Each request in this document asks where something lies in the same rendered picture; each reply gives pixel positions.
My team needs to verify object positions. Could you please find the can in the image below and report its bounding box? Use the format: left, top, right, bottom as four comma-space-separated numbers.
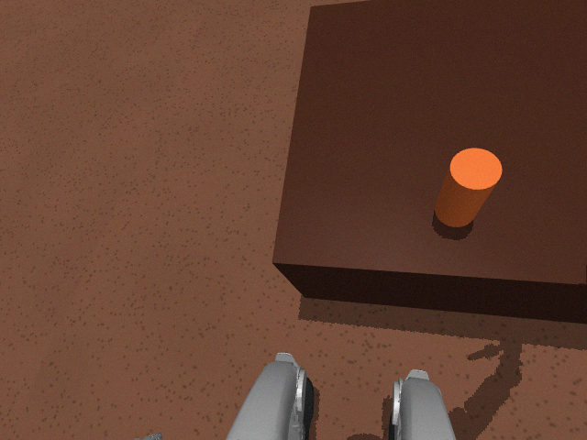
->
435, 148, 502, 227

